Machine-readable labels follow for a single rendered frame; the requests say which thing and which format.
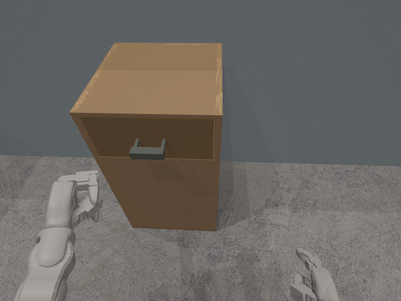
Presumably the drawer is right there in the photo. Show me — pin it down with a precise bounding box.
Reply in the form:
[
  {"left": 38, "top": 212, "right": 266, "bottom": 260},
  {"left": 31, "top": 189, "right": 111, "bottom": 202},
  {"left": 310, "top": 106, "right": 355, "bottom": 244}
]
[{"left": 80, "top": 115, "right": 214, "bottom": 159}]

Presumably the robot right hand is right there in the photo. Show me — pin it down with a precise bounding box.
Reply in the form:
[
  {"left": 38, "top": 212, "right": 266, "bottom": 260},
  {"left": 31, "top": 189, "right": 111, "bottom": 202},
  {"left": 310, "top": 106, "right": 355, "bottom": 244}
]
[{"left": 290, "top": 248, "right": 340, "bottom": 301}]

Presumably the cabinet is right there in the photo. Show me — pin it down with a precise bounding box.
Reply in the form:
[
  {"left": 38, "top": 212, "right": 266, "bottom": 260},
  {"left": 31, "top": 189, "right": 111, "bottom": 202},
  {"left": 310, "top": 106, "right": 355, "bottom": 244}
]
[{"left": 70, "top": 43, "right": 222, "bottom": 231}]

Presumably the robot left forearm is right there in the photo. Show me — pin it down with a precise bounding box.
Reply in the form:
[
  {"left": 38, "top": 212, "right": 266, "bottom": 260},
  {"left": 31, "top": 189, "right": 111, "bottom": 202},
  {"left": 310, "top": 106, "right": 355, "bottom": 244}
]
[{"left": 13, "top": 226, "right": 76, "bottom": 301}]

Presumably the handle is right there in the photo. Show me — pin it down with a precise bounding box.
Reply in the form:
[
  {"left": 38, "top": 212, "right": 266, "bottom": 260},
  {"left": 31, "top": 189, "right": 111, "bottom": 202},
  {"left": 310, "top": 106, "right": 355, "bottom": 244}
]
[{"left": 129, "top": 139, "right": 166, "bottom": 160}]

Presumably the robot left hand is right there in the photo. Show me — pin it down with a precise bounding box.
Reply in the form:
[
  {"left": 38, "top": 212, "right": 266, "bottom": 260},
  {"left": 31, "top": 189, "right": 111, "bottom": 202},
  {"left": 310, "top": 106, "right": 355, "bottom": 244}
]
[{"left": 44, "top": 171, "right": 102, "bottom": 230}]

